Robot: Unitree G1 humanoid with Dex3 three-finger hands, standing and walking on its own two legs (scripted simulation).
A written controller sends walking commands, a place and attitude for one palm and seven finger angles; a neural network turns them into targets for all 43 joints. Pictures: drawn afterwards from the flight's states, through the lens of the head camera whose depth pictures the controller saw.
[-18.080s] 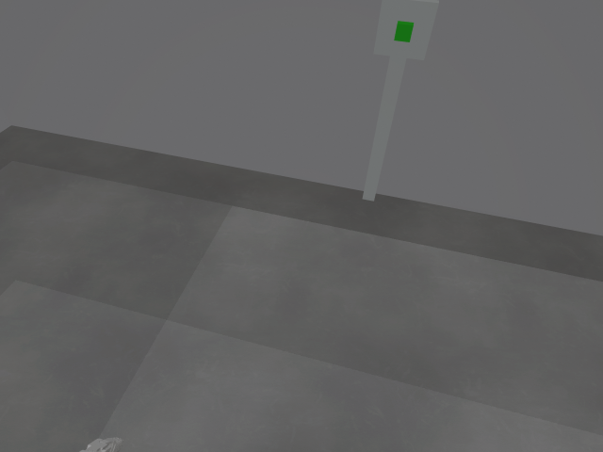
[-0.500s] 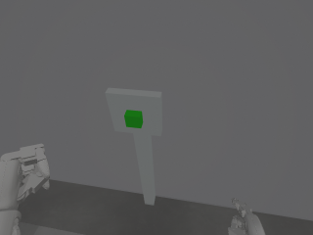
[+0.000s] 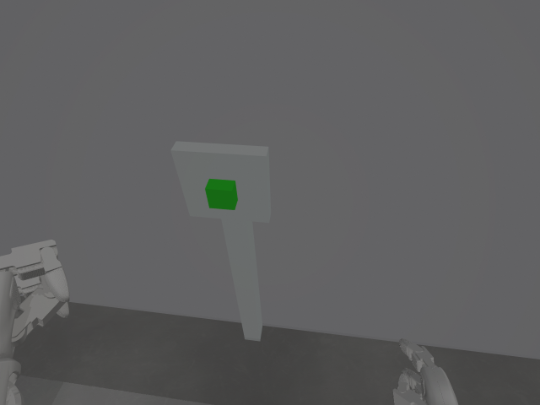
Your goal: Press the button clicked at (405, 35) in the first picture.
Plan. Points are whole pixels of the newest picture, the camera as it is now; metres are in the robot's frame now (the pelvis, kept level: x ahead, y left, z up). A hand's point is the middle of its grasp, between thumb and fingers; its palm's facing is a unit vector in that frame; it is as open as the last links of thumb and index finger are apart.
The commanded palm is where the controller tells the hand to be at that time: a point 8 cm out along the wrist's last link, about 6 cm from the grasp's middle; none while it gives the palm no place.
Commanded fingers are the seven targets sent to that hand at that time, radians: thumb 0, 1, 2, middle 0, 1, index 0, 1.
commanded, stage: step back with the hand held close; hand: left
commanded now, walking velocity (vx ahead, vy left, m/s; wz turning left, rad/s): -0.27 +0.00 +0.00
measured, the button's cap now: (222, 193) +0.49 +0.15 +0.04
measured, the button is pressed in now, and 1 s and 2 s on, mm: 0 0 0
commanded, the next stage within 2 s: stop stepping back and stand still in 1.24 s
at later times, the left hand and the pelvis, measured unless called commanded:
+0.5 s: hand (38, 339) +0.14 +0.26 +0.14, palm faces +0.34 -0.82 -0.46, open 3.1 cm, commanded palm +0.09 +0.30 +0.17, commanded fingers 0.00 0.90 0.90 -1.30 -1.50 -1.30 -1.50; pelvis -0.05 +0.02 -0.01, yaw -1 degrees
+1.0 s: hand out of the picture +0.07 +0.28 +0.15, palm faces +0.37 -0.84 -0.40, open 3.1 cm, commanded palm +0.00 +0.32 +0.17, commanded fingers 0.00 0.90 0.90 -1.30 -1.50 -1.30 -1.50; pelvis -0.12 +0.04 -0.03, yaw +3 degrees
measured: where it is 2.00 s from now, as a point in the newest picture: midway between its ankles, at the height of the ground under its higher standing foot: outside the picture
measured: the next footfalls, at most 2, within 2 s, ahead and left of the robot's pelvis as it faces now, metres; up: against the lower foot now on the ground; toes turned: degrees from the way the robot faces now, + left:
right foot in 1.42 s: -0.35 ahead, -0.05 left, +0.00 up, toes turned -10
left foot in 1.56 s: -0.10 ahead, +0.13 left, +0.00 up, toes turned -6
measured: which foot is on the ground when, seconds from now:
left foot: down 0.00-1.00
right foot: down 0.00-1.00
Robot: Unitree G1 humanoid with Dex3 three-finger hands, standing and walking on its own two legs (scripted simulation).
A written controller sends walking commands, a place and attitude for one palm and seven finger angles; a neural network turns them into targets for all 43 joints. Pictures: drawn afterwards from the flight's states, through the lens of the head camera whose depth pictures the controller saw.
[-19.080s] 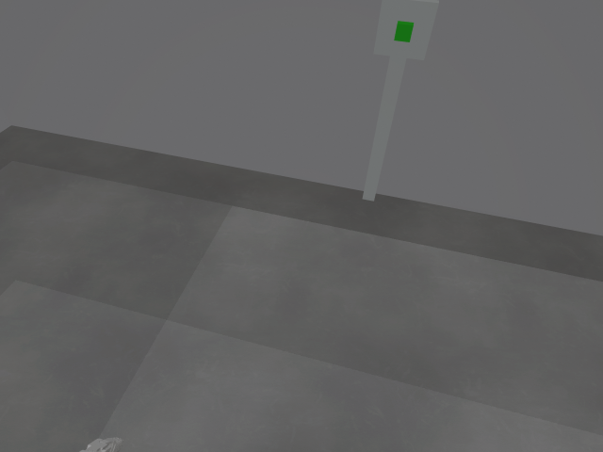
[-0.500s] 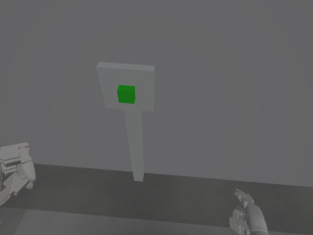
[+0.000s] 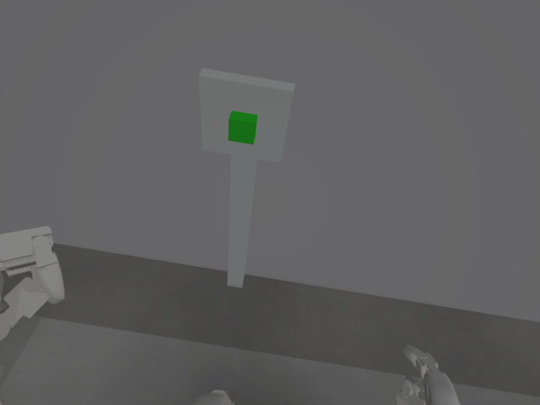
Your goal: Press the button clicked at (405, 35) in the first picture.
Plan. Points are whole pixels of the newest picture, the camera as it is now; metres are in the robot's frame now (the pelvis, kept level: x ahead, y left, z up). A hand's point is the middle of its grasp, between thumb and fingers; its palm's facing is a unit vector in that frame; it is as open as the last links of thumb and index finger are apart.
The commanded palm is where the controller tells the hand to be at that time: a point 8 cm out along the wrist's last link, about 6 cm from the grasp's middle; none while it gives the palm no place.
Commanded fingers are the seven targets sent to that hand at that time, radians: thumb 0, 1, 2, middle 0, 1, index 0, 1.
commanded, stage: step back with the hand held close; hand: left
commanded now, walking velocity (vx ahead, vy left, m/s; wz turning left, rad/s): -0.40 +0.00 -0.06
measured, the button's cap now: (242, 126) +0.61 +0.08 +0.06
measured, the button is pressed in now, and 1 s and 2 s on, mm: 0 0 0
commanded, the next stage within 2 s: stop stepping back and stand still in 0.24 s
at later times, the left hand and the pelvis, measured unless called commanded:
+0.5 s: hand out of the picture +0.07 +0.23 +0.20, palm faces +0.19 -0.88 -0.43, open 3.1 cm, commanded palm +0.04 +0.29 +0.20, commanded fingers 0.00 0.90 0.90 -1.30 -1.50 -1.30 -1.50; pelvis -0.13 +0.03 +0.00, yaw -9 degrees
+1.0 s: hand out of the picture -0.03 +0.29 +0.21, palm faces +0.37 -0.83 -0.42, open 3.1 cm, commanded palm -0.06 +0.31 +0.20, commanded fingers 0.00 0.90 0.90 -1.30 -1.50 -1.30 -1.50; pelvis -0.24 +0.05 +0.03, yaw -9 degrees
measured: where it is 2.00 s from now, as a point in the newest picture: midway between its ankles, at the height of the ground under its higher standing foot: outside the picture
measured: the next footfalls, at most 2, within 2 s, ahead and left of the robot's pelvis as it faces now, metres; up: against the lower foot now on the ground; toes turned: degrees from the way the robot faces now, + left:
right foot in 0.42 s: -0.24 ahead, -0.08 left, +0.00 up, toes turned -13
left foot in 0.56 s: +0.02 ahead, +0.09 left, +0.00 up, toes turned -9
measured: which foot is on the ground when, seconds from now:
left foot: down 0.00-0.44, up 0.46-0.54, down 0.56-0.80, up 0.82-1.00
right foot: down 0.00-0.00, up 0.02-0.40, down 0.42-0.58, up 0.60-0.80, down 0.82-1.00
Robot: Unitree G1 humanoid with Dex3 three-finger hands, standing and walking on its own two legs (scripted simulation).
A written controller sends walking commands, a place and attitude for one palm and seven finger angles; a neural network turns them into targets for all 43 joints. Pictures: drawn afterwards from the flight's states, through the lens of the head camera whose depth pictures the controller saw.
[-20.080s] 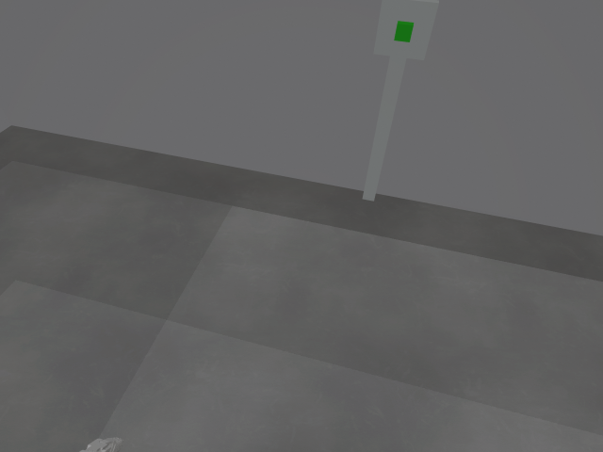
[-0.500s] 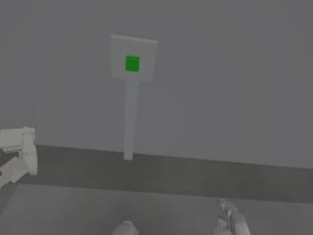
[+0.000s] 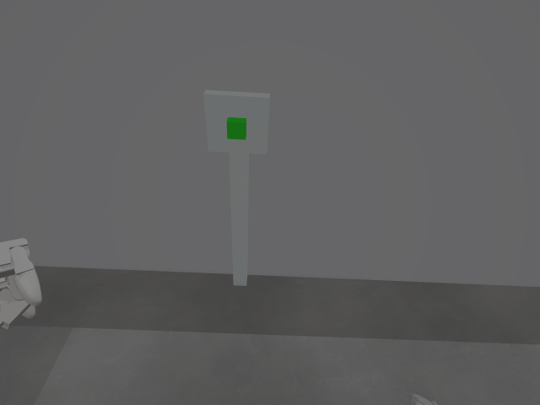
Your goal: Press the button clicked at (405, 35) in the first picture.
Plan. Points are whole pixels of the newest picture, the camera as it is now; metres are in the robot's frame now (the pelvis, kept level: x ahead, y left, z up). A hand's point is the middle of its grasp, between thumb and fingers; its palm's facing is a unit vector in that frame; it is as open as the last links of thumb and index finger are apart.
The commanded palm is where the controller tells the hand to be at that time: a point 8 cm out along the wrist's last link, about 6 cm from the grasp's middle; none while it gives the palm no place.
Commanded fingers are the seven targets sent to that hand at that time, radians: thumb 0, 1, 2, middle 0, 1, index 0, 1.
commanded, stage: stop stepping back and stand still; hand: left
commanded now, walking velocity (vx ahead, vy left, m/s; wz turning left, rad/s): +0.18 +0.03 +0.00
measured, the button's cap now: (236, 127) +0.83 +0.16 +0.04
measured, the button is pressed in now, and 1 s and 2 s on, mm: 0 0 0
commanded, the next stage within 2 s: let the arm hang, fingers relaxed in 1.08 s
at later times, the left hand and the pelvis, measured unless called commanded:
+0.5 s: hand (66, 326) +0.16 +0.24 +0.14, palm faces +0.46 -0.74 -0.49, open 3.1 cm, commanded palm +0.10 +0.28 +0.17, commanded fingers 0.00 0.90 0.90 -1.30 -1.50 -1.30 -1.50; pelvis -0.01 -0.01 -0.01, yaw +4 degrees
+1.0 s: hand (73, 293) +0.19 +0.25 +0.15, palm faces +0.38 -0.80 -0.47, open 3.1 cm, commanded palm +0.13 +0.29 +0.17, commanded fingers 0.00 0.90 0.90 -1.30 -1.50 -1.30 -1.50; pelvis +0.02 +0.01 -0.01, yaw +3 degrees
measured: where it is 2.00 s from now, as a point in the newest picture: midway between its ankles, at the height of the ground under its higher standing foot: outside the picture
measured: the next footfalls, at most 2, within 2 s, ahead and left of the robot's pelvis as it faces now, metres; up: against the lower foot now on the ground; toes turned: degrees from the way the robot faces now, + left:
left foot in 0.14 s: +0.02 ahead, +0.17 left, +0.00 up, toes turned +6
right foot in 0.38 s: +0.05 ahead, -0.09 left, +0.00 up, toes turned -2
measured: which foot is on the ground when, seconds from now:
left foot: up 0.00-0.12, down 0.14-0.38, up 0.40-0.66, down 0.68-1.00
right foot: down 0.00-0.14, up 0.16-0.36, down 0.38-1.00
